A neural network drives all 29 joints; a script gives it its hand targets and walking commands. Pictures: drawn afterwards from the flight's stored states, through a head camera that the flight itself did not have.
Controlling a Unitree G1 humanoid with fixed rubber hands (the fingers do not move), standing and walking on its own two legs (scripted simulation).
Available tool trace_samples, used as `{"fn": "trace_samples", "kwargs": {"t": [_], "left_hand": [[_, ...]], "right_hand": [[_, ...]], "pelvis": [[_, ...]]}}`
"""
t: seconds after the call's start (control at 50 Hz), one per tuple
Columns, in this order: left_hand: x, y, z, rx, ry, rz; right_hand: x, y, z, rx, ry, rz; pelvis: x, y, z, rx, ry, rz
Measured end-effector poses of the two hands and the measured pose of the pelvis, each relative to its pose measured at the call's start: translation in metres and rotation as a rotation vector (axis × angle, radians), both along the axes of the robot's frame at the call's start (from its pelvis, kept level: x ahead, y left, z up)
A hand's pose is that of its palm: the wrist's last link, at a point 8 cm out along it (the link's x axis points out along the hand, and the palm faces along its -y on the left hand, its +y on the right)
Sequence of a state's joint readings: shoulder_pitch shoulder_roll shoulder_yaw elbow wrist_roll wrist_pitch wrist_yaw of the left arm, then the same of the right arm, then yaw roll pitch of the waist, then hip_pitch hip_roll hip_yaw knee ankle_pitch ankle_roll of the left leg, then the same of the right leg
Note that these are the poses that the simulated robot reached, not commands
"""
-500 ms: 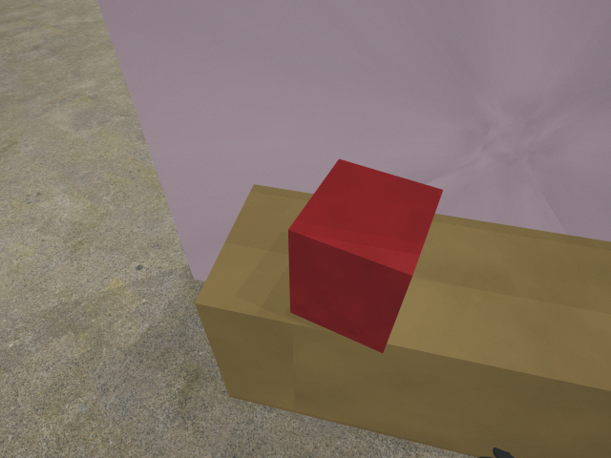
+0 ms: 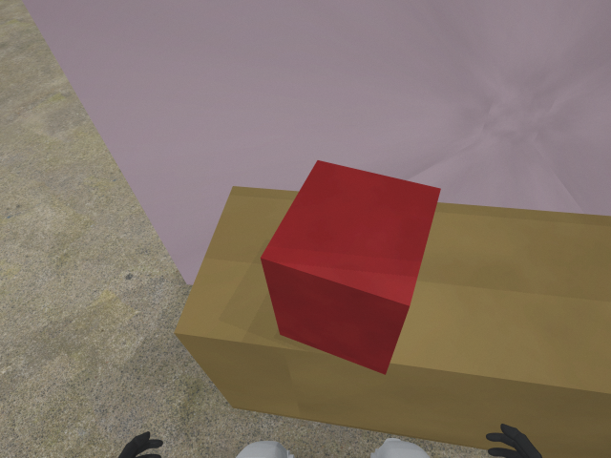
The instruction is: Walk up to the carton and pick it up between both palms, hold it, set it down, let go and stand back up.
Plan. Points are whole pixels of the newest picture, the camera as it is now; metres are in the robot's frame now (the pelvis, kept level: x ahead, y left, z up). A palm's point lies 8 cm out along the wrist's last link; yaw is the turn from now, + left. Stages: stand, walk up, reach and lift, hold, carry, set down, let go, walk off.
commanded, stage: walk up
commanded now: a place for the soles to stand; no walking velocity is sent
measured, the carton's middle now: (352, 269) +0.41 -0.04 -0.06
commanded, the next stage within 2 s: none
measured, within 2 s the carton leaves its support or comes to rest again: neither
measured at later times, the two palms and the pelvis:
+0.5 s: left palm (137, 402) +0.20 +0.26 -0.06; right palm (542, 437) +0.17 -0.26 -0.06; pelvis +0.04 +0.02 +0.01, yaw -8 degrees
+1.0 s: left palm (143, 385) +0.22 +0.26 -0.06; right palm out of the picture +0.08 -0.26 -0.09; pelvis +0.03 +0.03 +0.01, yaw -12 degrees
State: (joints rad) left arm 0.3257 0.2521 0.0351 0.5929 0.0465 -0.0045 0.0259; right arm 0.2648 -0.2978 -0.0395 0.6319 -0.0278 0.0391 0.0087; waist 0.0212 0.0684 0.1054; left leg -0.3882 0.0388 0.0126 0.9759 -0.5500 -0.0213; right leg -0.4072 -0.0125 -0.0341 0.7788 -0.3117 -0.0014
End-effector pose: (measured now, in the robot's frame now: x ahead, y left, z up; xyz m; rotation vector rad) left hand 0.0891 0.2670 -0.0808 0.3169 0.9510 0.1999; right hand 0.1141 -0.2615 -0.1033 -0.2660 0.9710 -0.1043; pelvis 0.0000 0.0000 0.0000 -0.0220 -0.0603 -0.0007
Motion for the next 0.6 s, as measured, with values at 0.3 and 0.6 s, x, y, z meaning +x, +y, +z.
{"fn": "trace_samples", "kwargs": {"t": [0.3, 0.6], "left_hand": [[0.072, 0.003, 0.011, -0.066, -0.056, -0.093], [0.121, -0.006, 0.021, -0.04, -0.097, -0.214]], "right_hand": [[0.071, 0.018, 0.041, 0.013, -0.164, -0.025], [0.03, -0.006, 0.03, -0.007, -0.103, -0.142]], "pelvis": [[0.031, 0.015, 0.014, 0.024, 0.014, -0.074], [0.035, 0.019, 0.01, 0.035, 0.01, -0.159]]}}
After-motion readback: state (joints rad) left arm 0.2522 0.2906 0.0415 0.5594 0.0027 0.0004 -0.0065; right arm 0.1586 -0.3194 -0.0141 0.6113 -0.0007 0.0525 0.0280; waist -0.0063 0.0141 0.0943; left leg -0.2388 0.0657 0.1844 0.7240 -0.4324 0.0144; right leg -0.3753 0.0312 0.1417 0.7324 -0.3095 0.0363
